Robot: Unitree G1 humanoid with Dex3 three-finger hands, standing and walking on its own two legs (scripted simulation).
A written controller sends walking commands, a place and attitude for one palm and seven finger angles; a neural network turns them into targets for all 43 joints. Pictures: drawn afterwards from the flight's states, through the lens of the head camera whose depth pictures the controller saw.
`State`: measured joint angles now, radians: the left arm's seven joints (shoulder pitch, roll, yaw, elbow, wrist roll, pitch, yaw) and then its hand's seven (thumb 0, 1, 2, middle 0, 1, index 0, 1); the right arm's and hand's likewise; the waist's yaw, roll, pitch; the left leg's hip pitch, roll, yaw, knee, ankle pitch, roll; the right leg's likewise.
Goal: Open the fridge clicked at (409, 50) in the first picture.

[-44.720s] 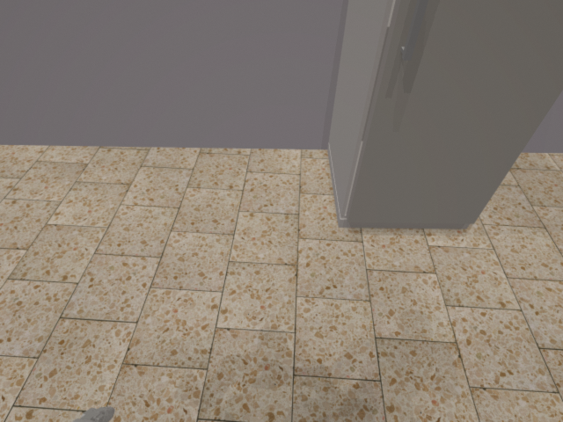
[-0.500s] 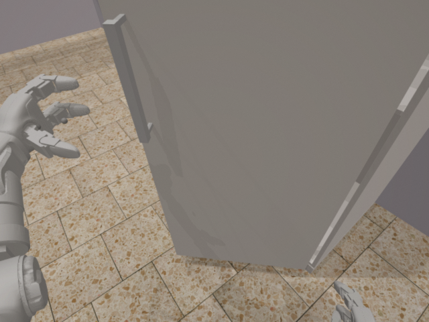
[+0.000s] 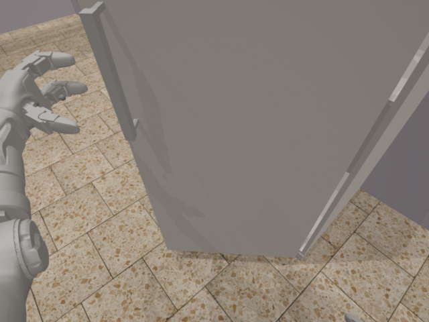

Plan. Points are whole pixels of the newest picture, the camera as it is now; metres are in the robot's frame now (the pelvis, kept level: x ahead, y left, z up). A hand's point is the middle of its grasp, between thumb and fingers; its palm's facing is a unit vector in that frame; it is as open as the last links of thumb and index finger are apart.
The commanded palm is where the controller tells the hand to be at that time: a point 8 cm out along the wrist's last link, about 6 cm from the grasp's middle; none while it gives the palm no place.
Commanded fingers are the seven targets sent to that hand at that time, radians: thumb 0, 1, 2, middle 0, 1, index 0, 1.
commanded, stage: move the hooked fingers beside the handle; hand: left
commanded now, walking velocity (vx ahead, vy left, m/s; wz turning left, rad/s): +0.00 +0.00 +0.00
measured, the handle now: (117, 81) +0.50 +0.19 +0.21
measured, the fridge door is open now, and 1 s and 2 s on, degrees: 42 42 42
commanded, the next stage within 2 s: feel for the door with the fingertips in 1.50 s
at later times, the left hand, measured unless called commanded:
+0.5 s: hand (72, 95) +0.46 +0.26 +0.21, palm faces -0.04 -1.00 -0.03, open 14.0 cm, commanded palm +0.43 +0.31 +0.21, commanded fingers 0.00 -0.50 0.30 -0.30 -1.20 -0.30 -1.20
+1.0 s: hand (72, 95) +0.44 +0.25 +0.22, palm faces -0.05 -1.00 -0.02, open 14.0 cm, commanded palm +0.42 +0.30 +0.21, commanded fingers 0.00 -0.50 0.30 -0.30 -1.20 -0.30 -1.20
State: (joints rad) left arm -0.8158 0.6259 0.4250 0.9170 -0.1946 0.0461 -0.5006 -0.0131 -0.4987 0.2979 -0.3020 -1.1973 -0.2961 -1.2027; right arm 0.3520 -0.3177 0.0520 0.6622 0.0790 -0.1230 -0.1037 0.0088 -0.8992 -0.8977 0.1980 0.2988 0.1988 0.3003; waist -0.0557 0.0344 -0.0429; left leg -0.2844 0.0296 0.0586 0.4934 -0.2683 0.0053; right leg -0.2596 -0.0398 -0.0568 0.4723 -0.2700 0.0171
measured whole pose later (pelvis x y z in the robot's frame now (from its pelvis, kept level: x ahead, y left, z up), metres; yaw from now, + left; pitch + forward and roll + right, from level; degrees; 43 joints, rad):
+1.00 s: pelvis +0.01 +0.00 +0.00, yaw +1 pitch +5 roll -1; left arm -0.87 0.60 0.37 0.94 -0.19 0.05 -0.48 -0.01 -0.50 0.30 -0.30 -1.20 -0.30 -1.20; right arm 0.32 -0.31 0.05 0.64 0.08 -0.08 -0.10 0.01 -0.90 -0.90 0.20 0.30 0.20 0.30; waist -0.04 0.03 -0.06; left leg -0.32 0.03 0.04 0.52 -0.29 0.00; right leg -0.28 -0.03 -0.07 0.48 -0.28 0.01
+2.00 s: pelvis +0.01 +0.01 +0.00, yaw -1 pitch +5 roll -1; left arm -0.78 0.53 0.36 0.80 -0.19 0.09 -0.40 -0.01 -0.50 0.30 -0.30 -1.20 -0.30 -1.20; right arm 0.33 -0.28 0.05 0.62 0.08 -0.08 -0.07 0.01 -0.90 -0.90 0.20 0.30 0.20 0.30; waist -0.05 0.04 -0.07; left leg -0.32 0.03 0.07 0.52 -0.30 0.01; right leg -0.28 -0.03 -0.04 0.47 -0.28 0.03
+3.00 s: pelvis +0.00 +0.00 +0.00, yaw +0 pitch +5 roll -1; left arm -0.86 0.54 0.34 0.91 -0.19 0.05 -0.40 -0.01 -0.50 0.30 -0.30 -1.20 -0.30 -1.20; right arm 0.32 -0.29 0.05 0.64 0.08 -0.08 -0.09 0.01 -0.90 -0.90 0.20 0.30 0.20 0.30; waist -0.05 0.03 -0.06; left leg -0.33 0.04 0.06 0.52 -0.28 0.01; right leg -0.29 -0.03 -0.05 0.47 -0.26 0.02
